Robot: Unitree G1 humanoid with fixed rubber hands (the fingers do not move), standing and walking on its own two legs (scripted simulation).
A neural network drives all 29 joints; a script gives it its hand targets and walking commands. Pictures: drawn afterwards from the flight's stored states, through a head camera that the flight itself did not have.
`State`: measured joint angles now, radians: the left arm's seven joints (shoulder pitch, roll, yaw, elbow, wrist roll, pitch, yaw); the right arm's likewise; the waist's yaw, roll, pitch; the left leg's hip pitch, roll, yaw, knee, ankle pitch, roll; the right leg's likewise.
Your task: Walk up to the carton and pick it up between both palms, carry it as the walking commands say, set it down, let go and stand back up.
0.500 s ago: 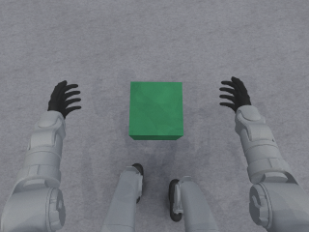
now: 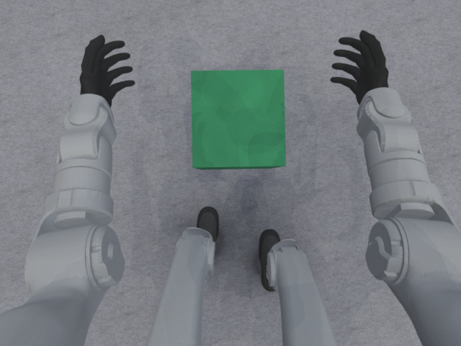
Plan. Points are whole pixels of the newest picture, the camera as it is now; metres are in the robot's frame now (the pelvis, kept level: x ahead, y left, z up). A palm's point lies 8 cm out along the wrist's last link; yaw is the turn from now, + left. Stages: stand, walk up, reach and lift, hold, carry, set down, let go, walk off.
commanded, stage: reach and lift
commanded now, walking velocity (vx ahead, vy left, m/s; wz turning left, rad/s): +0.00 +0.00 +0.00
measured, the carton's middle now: (236, 127) +0.50 +0.03 -0.52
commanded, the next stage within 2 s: none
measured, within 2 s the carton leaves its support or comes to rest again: neither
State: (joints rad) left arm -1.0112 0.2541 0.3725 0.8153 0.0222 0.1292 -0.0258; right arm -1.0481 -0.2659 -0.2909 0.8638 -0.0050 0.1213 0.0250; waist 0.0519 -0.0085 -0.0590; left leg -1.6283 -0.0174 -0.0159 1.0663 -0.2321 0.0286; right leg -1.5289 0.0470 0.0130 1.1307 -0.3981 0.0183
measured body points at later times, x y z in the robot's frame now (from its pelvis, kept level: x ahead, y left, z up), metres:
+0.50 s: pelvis -0.02 -0.01 -0.14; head +0.31 +0.01 +0.16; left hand +0.48 +0.26 -0.28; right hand +0.52 -0.17 -0.28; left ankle +0.10 +0.10 -0.61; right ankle +0.04 -0.13 -0.61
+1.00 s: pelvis -0.04 -0.01 -0.26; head +0.32 +0.01 +0.01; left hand +0.48 +0.24 -0.43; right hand +0.51 -0.17 -0.43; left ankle +0.10 +0.10 -0.61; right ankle +0.04 -0.13 -0.61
